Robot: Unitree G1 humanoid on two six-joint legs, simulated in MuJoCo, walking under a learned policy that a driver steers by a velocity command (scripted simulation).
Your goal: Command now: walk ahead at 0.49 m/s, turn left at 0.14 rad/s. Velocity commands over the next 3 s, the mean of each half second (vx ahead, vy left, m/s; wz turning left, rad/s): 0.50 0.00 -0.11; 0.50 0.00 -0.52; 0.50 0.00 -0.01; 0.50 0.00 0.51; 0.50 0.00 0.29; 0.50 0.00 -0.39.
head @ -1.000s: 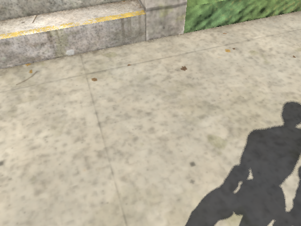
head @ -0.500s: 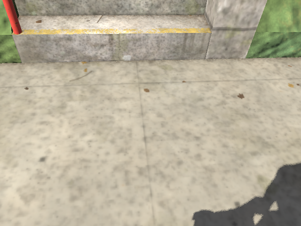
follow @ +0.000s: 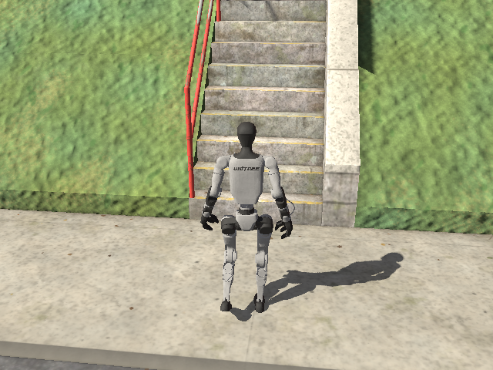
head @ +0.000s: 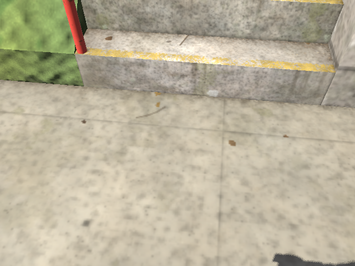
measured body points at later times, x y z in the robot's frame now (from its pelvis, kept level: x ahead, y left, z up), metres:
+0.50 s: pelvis +0.28 +0.06 +0.00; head +0.30 +0.08 +0.45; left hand +0.34 +0.33 -0.14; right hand +0.39 -0.21 -0.10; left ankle +0.33 +0.16 -0.74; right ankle +0.19 -0.08 -0.65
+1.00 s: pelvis +0.52 -0.04 -0.01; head +0.56 -0.07 +0.43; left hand +0.78 +0.14 -0.11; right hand +0.48 -0.33 -0.14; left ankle +0.44 +0.15 -0.63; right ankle +0.56 -0.13 -0.74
